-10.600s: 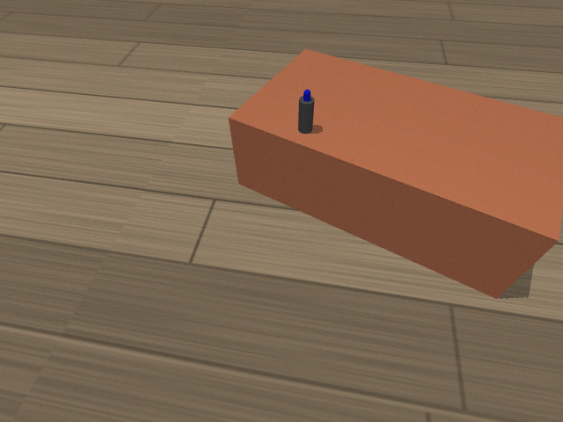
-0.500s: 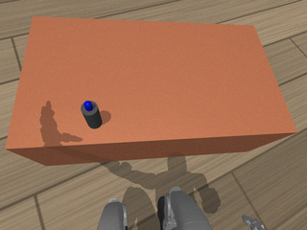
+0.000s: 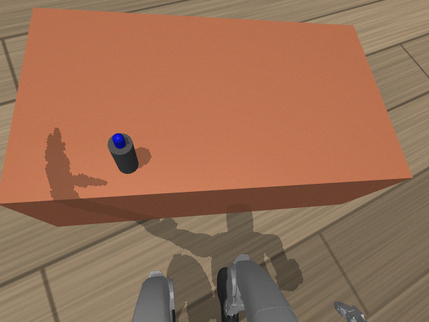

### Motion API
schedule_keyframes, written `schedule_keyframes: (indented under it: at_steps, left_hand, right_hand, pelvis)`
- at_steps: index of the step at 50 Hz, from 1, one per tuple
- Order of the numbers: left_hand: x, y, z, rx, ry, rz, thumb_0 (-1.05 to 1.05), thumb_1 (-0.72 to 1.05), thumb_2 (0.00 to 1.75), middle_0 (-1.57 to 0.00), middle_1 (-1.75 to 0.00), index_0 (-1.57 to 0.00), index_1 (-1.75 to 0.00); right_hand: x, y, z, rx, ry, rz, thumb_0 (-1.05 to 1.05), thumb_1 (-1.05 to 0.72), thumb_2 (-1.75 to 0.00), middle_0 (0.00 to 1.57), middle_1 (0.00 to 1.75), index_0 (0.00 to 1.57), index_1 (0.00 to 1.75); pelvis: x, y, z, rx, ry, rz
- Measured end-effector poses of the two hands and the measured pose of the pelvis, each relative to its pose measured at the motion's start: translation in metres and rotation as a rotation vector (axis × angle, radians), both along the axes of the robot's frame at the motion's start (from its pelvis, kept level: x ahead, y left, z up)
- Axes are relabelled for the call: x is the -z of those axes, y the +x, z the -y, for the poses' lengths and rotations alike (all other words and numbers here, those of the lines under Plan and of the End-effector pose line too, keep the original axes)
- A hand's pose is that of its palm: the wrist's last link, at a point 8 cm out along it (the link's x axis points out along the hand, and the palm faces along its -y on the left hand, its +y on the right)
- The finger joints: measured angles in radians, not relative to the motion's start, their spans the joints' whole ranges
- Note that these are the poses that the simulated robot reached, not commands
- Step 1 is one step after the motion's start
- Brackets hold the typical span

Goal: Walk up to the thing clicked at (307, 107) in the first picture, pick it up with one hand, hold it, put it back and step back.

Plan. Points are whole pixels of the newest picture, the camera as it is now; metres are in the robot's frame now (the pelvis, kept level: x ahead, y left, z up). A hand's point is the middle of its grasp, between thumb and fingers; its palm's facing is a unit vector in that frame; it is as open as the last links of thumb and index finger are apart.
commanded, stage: go down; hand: left
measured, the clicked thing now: (123, 152) +0.49 +0.16 -0.21
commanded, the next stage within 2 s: none
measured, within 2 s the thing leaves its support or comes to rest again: neither
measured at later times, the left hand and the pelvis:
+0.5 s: hand out of the picture +0.45 +0.37 +0.06, palm faces +0.16 -0.99 -0.01, open 17.0 cm; pelvis +0.00 +0.00 +0.00, yaw +0 degrees
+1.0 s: hand out of the picture +0.45 +0.37 +0.05, palm faces +0.16 -0.99 +0.01, open 17.0 cm; pelvis +0.00 +0.00 -0.01, yaw +0 degrees
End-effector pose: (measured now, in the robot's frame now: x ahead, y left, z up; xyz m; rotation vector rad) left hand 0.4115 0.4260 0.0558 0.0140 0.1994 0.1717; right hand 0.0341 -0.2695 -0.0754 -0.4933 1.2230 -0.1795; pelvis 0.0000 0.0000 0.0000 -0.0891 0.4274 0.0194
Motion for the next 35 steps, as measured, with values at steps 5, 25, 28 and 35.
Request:
schedule_keyframes:
  at_steps: [5, 25, 28, 35]
  left_hand:
    - [0.000, 0.004, 0.000, 0.004, -0.001, 0.010, -0.01, -0.43, 0.11, -0.05, -0.04, -0.03, -0.07]
    - [-0.004, 0.012, 0.002, 0.010, -0.008, 0.052, -0.01, -0.42, 0.12, -0.05, -0.05, -0.03, -0.07]
    - [-0.005, 0.013, 0.002, 0.007, -0.011, 0.060, -0.01, -0.42, 0.12, -0.05, -0.05, -0.03, -0.07]
    - [-0.003, 0.009, 0.000, 0.004, -0.004, 0.063, -0.01, -0.41, 0.11, -0.05, -0.05, -0.03, -0.07]
  right_hand:
    - [0.001, -0.002, -0.001, 0.003, 0.001, -0.007, 0.00, -0.88, -0.90, 0.20, 0.30, 0.21, 0.30]
    - [0.004, -0.005, 0.001, 0.008, 0.002, -0.029, 0.00, -0.88, -0.90, 0.20, 0.30, 0.21, 0.30]
    - [0.003, -0.004, 0.001, 0.010, 0.000, -0.027, 0.00, -0.88, -0.90, 0.20, 0.30, 0.21, 0.30]
    - [0.005, -0.001, 0.002, 0.008, 0.000, -0.021, 0.00, -0.88, -0.90, 0.20, 0.30, 0.21, 0.30]
  pelvis:
    - [0.002, -0.001, 0.000, 0.001, -0.001, -0.006]
    - [0.004, 0.000, 0.001, 0.000, -0.003, -0.017]
    - [0.003, 0.000, 0.002, 0.000, -0.002, -0.016]
    - [0.005, 0.000, 0.003, 0.002, -0.001, -0.020]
